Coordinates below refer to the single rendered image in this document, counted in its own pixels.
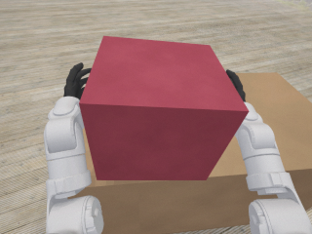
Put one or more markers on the right robot upper arm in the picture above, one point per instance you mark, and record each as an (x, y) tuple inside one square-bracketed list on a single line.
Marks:
[(278, 216)]

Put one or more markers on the right robot forearm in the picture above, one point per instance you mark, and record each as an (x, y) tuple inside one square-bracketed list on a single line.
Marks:
[(265, 171)]

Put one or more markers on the robot left hand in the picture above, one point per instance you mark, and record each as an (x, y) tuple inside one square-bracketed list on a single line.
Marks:
[(74, 83)]

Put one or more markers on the pedestal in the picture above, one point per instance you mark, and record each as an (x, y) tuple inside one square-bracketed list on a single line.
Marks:
[(177, 206)]

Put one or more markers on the left robot forearm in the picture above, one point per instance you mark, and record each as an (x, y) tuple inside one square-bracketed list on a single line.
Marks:
[(65, 152)]

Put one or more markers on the left robot upper arm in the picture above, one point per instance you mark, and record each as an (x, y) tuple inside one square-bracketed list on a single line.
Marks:
[(81, 215)]

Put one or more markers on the robot right hand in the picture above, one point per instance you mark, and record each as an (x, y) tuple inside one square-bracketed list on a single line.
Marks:
[(237, 83)]

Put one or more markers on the carton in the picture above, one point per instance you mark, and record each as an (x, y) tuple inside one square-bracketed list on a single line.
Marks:
[(158, 110)]

